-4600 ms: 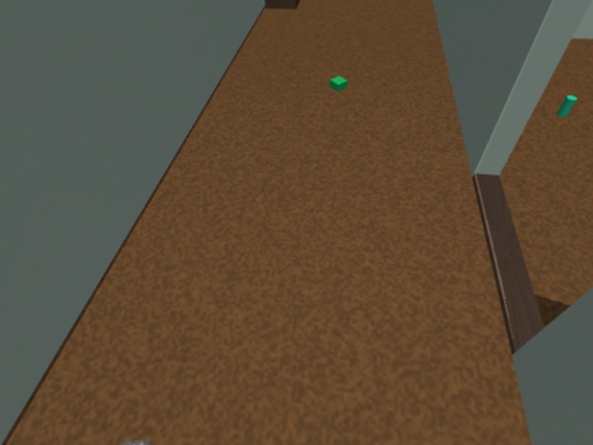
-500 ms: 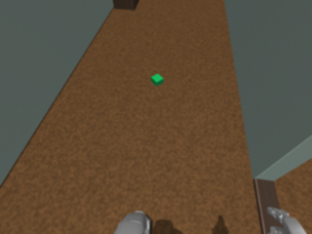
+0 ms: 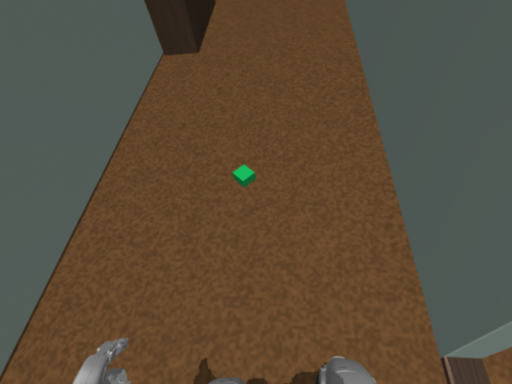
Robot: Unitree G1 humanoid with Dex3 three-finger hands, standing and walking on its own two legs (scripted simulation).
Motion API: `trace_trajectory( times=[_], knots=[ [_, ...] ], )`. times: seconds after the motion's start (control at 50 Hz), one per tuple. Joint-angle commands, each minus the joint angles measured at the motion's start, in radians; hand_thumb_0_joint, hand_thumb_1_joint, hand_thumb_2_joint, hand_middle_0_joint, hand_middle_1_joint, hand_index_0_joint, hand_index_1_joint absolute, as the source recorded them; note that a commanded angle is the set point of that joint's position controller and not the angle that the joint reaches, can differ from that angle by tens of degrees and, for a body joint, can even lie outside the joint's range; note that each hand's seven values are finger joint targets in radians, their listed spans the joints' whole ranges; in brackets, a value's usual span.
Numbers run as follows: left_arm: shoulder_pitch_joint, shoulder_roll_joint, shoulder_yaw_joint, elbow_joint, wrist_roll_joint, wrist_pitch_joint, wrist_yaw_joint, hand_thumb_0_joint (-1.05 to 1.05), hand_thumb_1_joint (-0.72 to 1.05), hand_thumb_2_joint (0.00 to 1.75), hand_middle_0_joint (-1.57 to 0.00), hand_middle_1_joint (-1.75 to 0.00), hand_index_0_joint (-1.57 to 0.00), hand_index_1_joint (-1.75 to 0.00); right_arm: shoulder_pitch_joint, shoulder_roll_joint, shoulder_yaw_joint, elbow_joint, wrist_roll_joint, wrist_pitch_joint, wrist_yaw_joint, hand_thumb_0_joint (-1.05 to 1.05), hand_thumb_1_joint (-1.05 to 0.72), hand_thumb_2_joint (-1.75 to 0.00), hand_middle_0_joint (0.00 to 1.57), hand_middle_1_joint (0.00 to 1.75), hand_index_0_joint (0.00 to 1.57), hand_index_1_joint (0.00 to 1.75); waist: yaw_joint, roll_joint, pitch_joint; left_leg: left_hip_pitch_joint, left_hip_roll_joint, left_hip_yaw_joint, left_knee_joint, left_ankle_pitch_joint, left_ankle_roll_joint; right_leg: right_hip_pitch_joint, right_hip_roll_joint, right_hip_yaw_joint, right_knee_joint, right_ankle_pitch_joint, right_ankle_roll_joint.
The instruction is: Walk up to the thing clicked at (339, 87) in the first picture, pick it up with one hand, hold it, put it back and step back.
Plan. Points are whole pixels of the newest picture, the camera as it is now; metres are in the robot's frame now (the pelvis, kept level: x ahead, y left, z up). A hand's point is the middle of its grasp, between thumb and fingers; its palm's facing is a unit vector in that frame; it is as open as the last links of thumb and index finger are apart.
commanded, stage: walk up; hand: left
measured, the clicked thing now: (244, 175) +1.11 +0.22 -0.73
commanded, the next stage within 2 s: none
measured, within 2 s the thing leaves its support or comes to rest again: neither
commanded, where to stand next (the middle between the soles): +0.76 +0.08 m, yaw -3 degrees
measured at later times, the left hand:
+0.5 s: hand (119, 339) +0.20 +0.33 -0.15, palm faces +0.03 -0.93 -0.36, open 7.4 cm
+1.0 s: hand (156, 212) +0.48 +0.31 -0.12, palm faces -0.07 -0.91 -0.41, open 7.4 cm
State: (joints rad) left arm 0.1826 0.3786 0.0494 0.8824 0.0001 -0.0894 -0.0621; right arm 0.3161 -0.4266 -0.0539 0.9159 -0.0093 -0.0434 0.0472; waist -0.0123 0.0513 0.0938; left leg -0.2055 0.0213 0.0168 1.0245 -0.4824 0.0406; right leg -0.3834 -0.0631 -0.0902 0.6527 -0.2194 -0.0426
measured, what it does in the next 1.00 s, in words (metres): walks ahead: left foot, then right foot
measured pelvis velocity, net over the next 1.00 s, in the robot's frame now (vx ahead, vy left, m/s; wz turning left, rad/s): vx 0.38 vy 0.04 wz -0.02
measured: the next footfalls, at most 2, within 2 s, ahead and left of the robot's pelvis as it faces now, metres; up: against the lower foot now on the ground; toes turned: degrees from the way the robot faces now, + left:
left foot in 0.42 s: +0.32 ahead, +0.16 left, +0.00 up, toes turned +7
right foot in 0.94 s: +0.51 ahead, -0.07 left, +0.00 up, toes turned -6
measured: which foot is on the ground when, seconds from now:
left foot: up 0.00-0.40, down 0.42-0.96, up 0.98-1.00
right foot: down 0.00-0.46, up 0.48-0.92, down 0.94-1.00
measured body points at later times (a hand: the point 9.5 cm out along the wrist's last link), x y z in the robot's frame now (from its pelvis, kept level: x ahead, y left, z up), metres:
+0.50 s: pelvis +0.20 +0.05 +0.00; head +0.22 +0.07 +0.45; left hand +0.20 +0.38 -0.13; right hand +0.34 -0.26 -0.09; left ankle +0.28 +0.16 -0.72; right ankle +0.10 -0.09 -0.68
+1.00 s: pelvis +0.38 +0.04 +0.00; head +0.40 +0.01 +0.45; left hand +0.48 +0.35 -0.09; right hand +0.41 -0.28 -0.14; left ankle +0.29 +0.16 -0.69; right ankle +0.47 -0.07 -0.72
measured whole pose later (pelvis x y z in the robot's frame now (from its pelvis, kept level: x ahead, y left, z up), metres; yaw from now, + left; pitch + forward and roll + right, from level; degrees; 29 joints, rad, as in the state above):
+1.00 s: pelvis +0.38 +0.04 +0.00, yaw -1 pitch -4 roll +1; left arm 0.23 0.38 0.05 0.88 0.01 -0.08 -0.05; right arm 0.33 -0.42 -0.06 0.86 -0.01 -0.03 0.05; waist -0.02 0.06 0.12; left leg -0.15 0.02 0.08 0.82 -0.48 0.05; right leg -0.37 -0.04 -0.07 0.61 -0.18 -0.03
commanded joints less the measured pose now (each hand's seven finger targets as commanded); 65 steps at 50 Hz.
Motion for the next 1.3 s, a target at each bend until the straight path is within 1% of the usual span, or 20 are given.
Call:
trace_trajectory(
  times=[0.0, 0.06, 0.18, 0.34, 0.4, 0.42, 0.44, 0.46, 0.48, 0.52, 0.56, 0.78, 0.86, 0.9, 0.92, 0.94, 0.96, 0.98, 1.06, 1.28],
  knots=[
    [0.113, 0.305, 0.082, -0.044, -0.012, -0.021, 0.045, 0.00, 0.90, 0.90, -0.20, -0.30, -0.20, -0.30, -0.008, -0.193, -0.052, -0.080, 0.024, -0.031, -0.012, 0.00, -0.90, -0.90, 0.20, 0.30, 0.20, 0.30, 0.047, -0.183, -0.080, -0.353, 0.037, -0.127, 0.156, 0.140, 0.012, 0.304, -0.238, 0.366, -0.392, 0.052, -0.122],
    [0.083, 0.275, 0.069, -0.053, -0.008, -0.032, 0.041, 0.00, 0.90, 0.90, -0.20, -0.30, -0.20, -0.30, 0.041, -0.168, -0.052, -0.053, 0.007, -0.008, 0.004, 0.00, -0.90, -0.90, 0.20, 0.30, 0.20, 0.30, 0.008, -0.198, -0.055, -0.277, 0.034, -0.093, 0.051, 0.224, -0.006, 0.190, -0.167, 0.203, -0.409, 0.113, -0.108],
    [0.130, 0.297, 0.080, -0.065, 0.005, -0.042, 0.042, 0.00, 0.90, 0.90, -0.20, -0.30, -0.20, -0.30, -0.095, -0.166, -0.064, -0.088, -0.009, 0.005, 0.031, 0.00, -0.90, -0.90, 0.20, 0.30, 0.20, 0.30, 0.042, -0.161, 0.009, -0.389, 0.062, -0.085, -0.186, 0.325, -0.059, 0.226, -0.194, 0.169, -0.504, -0.102, -0.124],
    [0.173, 0.324, 0.082, -0.055, 0.007, -0.031, 0.040, 0.00, 0.90, 0.90, -0.20, -0.30, -0.20, -0.30, -0.212, -0.152, -0.065, -0.117, -0.016, -0.018, 0.049, 0.00, -0.90, -0.90, 0.20, 0.30, 0.20, 0.30, 0.063, -0.156, -0.007, -0.196, 0.068, 0.024, -0.433, 0.309, -0.007, 0.229, -0.225, 0.126, -0.364, 0.060, -0.141],
    [0.160, 0.291, 0.064, -0.067, 0.005, -0.020, 0.044, 0.00, 0.90, 0.90, -0.20, -0.30, -0.20, -0.30, -0.003, -0.207, -0.087, -0.056, -0.022, -0.033, 0.033, 0.00, -0.90, -0.90, 0.20, 0.30, 0.20, 0.30, -0.047, 0.002, -0.112, 0.114, 0.011, 0.040, -0.544, 0.268, 0.041, 0.168, -0.138, 0.037, -0.013, 0.265, -0.091],
    [0.209, 0.222, 0.039, -0.076, -0.003, -0.015, 0.045, 0.00, 0.90, 0.90, -0.20, -0.30, -0.20, -0.30, 0.126, -0.278, -0.116, -0.032, -0.040, -0.041, 0.019, 0.00, -0.90, -0.90, 0.20, 0.30, 0.20, 0.30, -0.096, 0.191, -0.215, 0.304, 0.146, -0.167, -0.617, 0.122, 0.098, 0.017, -0.055, -0.017, 0.294, 0.169, -0.045],
    [0.241, 0.152, 0.021, -0.085, -0.013, -0.013, 0.042, 0.00, 0.90, 0.90, -0.20, -0.30, -0.20, -0.30, 0.127, -0.336, -0.125, -0.064, -0.035, -0.047, 0.004, 0.00, -0.90, -0.90, 0.20, 0.30, 0.20, 0.30, -0.070, 0.323, -0.212, 0.434, 0.348, -0.578, -0.677, 0.106, 0.154, -0.260, 0.105, 0.040, 0.474, -0.321, 0.007],
    [0.230, 0.261, 0.043, -0.062, -0.006, -0.001, 0.059, 0.00, 0.90, 0.90, -0.20, -0.30, -0.20, -0.30, 0.102, -0.348, -0.127, -0.072, 0.003, -0.043, 0.001, 0.00, -0.90, -0.90, 0.20, 0.30, 0.20, 0.30, -0.076, 0.188, -0.207, 0.383, 0.416, -0.665, -0.732, 0.096, 0.231, -0.270, 0.053, 0.112, 0.529, -0.334, -0.016],
    [0.188, 0.290, 0.038, -0.053, -0.002, 0.000, 0.061, 0.00, 0.90, 0.90, -0.20, -0.30, -0.20, -0.30, 0.069, -0.308, -0.121, -0.076, 0.017, -0.038, -0.002, 0.00, -0.90, -0.90, 0.20, 0.30, 0.20, 0.30, -0.065, 0.107, -0.146, 0.309, 0.388, -0.577, -0.729, 0.195, 0.228, -0.273, 0.020, 0.147, 0.560, -0.282, -0.019],
    [0.190, 0.256, 0.034, -0.028, -0.018, 0.000, 0.049, 0.00, 0.90, 0.90, -0.20, -0.30, -0.20, -0.30, -0.004, -0.235, -0.083, -0.102, 0.017, -0.046, -0.015, 0.00, -0.90, -0.90, 0.20, 0.30, 0.20, 0.30, -0.023, 0.028, -0.068, 0.158, 0.271, -0.273, -0.716, 0.522, 0.117, -0.183, 0.001, 0.222, 0.487, -0.151, -0.008],
    [0.231, 0.239, 0.038, -0.012, -0.024, 0.014, 0.038, 0.00, 0.90, 0.90, -0.20, -0.30, -0.20, -0.30, -0.027, -0.210, -0.072, -0.103, 0.021, -0.056, -0.016, 0.00, -0.90, -0.90, 0.20, 0.30, 0.20, 0.30, 0.008, 0.066, -0.038, 0.073, 0.225, -0.156, -0.741, 0.575, 0.083, -0.116, -0.010, 0.197, 0.429, -0.081, 0.007],
    [0.033, 0.196, 0.042, -0.072, 0.006, 0.021, 0.003, 0.00, 0.90, 0.90, -0.20, -0.30, -0.20, -0.30, -0.018, -0.220, -0.085, -0.143, 0.000, -0.057, -0.014, 0.00, -0.90, -0.90, 0.20, 0.30, 0.20, 0.30, -0.026, 0.056, 0.034, 0.082, 0.223, -0.037, -0.791, 0.420, 0.149, -0.119, -0.053, 0.083, 0.012, 0.095, 0.039],
    [0.061, 0.194, 0.050, -0.052, 0.008, 0.004, 0.009, 0.00, 0.90, 0.90, -0.20, -0.30, -0.20, -0.30, -0.021, -0.220, -0.086, -0.158, -0.001, -0.041, -0.014, 0.00, -0.90, -0.90, 0.20, 0.30, 0.20, 0.30, -0.003, 0.030, -0.037, 0.089, 0.213, -0.032, -0.647, 0.510, 0.142, 0.063, -0.001, 0.037, -0.108, 0.086, 0.013],
    [0.201, 0.240, 0.072, -0.010, 0.011, -0.012, 0.027, 0.00, 0.90, 0.90, -0.20, -0.30, -0.20, -0.30, -0.002, -0.180, -0.069, -0.170, 0.006, -0.036, -0.014, 0.00, -0.90, -0.90, 0.20, 0.30, 0.20, 0.30, 0.069, -0.099, -0.151, 0.043, 0.147, 0.023, -0.374, 0.550, 0.099, 0.315, 0.024, 0.046, -0.195, 0.079, -0.010],
    [0.283, 0.297, 0.093, 0.002, 0.015, -0.021, 0.040, 0.00, 0.90, 0.90, -0.20, -0.30, -0.20, -0.30, 0.059, -0.129, -0.048, -0.175, 0.009, -0.036, -0.011, 0.00, -0.90, -0.90, 0.20, 0.30, 0.20, 0.30, 0.094, -0.254, -0.233, -0.066, 0.065, 0.078, -0.150, 0.383, 0.064, 0.462, -0.081, 0.202, -0.250, 0.009, -0.038],
    [0.304, 0.369, 0.109, -0.020, 0.014, -0.024, 0.051, 0.00, 0.90, 0.90, -0.20, -0.30, -0.20, -0.30, 0.097, -0.096, -0.031, -0.182, 0.005, -0.032, -0.008, 0.00, -0.90, -0.90, 0.20, 0.30, 0.20, 0.30, 0.089, -0.367, -0.245, -0.305, -0.049, 0.068, 0.011, -0.031, 0.023, 0.592, -0.309, 0.581, -0.293, -0.025, -0.118],
    [0.273, 0.380, 0.106, -0.019, 0.001, -0.014, 0.051, 0.00, 0.90, 0.90, -0.20, -0.30, -0.20, -0.30, 0.054, -0.200, -0.057, -0.158, 0.004, -0.016, -0.017, 0.00, -0.90, -0.90, 0.20, 0.30, 0.20, 0.30, 0.107, -0.263, -0.197, -0.380, -0.026, -0.013, 0.102, -0.076, 0.016, 0.530, -0.379, 0.729, -0.352, -0.132, -0.218],
    [0.234, 0.364, 0.101, -0.038, -0.008, -0.012, 0.053, 0.00, 0.90, 0.90, -0.20, -0.30, -0.20, -0.30, 0.032, -0.222, -0.063, -0.144, 0.002, -0.011, -0.023, 0.00, -0.90, -0.90, 0.20, 0.30, 0.20, 0.30, 0.096, -0.223, -0.153, -0.393, 0.008, -0.053, 0.143, -0.055, 0.010, 0.453, -0.377, 0.708, -0.373, -0.163, -0.237],
    [0.125, 0.281, 0.069, -0.068, -0.011, -0.019, 0.057, 0.00, 0.90, 0.90, -0.20, -0.30, -0.20, -0.30, 0.062, -0.181, -0.056, -0.094, 0.011, 0.004, -0.005, 0.00, -0.90, -0.90, 0.20, 0.30, 0.20, 0.30, 0.020, -0.173, -0.041, -0.309, 0.048, -0.091, 0.063, 0.123, -0.001, 0.216, -0.201, 0.324, -0.395, -0.049, -0.135],
    [0.132, 0.321, 0.086, -0.098, 0.013, -0.021, 0.038, 0.00, 0.90, 0.90, -0.20, -0.30, -0.20, -0.30, -0.064, -0.169, -0.073, -0.106, -0.018, -0.007, 0.036, 0.00, -0.90, -0.90, 0.20, 0.30, 0.20, 0.30, 0.051, -0.200, -0.003, -0.229, 0.088, -0.009, -0.357, 0.259, -0.053, 0.116, -0.195, 0.204, -0.416, -0.262, -0.159]
  ],
)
